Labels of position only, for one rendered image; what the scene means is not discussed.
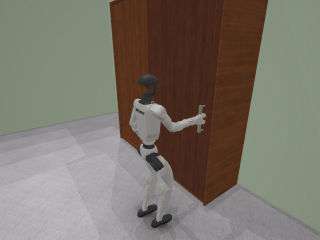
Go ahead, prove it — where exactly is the robot right foot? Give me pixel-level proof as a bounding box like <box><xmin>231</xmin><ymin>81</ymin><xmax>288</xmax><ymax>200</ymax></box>
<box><xmin>151</xmin><ymin>214</ymin><xmax>172</xmax><ymax>228</ymax></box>

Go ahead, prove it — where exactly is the robot right hand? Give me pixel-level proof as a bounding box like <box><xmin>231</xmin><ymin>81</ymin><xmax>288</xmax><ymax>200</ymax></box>
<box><xmin>193</xmin><ymin>113</ymin><xmax>206</xmax><ymax>126</ymax></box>

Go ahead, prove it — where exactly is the wardrobe door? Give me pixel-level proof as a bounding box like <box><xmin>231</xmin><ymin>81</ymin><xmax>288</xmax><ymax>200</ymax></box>
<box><xmin>147</xmin><ymin>0</ymin><xmax>224</xmax><ymax>201</ymax></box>
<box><xmin>113</xmin><ymin>0</ymin><xmax>149</xmax><ymax>147</ymax></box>

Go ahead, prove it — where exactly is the handle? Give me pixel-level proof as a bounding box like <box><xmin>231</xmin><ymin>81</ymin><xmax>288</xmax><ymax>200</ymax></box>
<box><xmin>197</xmin><ymin>105</ymin><xmax>206</xmax><ymax>133</ymax></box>
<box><xmin>117</xmin><ymin>79</ymin><xmax>120</xmax><ymax>95</ymax></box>

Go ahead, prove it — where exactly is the left robot upper arm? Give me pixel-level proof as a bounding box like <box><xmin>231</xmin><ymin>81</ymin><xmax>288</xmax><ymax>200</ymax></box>
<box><xmin>129</xmin><ymin>99</ymin><xmax>141</xmax><ymax>129</ymax></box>

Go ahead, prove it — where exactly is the left robot forearm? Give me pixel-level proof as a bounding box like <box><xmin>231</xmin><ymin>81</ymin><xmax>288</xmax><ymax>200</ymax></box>
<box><xmin>131</xmin><ymin>127</ymin><xmax>144</xmax><ymax>142</ymax></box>

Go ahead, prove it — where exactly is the right robot upper arm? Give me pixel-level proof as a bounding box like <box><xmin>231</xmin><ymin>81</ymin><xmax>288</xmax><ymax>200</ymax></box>
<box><xmin>149</xmin><ymin>104</ymin><xmax>176</xmax><ymax>133</ymax></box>

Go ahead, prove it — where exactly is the humanoid robot torso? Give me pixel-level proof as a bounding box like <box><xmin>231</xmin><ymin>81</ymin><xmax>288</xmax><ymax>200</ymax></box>
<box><xmin>135</xmin><ymin>101</ymin><xmax>161</xmax><ymax>163</ymax></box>

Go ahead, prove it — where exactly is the right robot forearm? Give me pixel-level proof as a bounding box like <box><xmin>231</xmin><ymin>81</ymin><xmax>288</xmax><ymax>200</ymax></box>
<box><xmin>173</xmin><ymin>117</ymin><xmax>196</xmax><ymax>132</ymax></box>

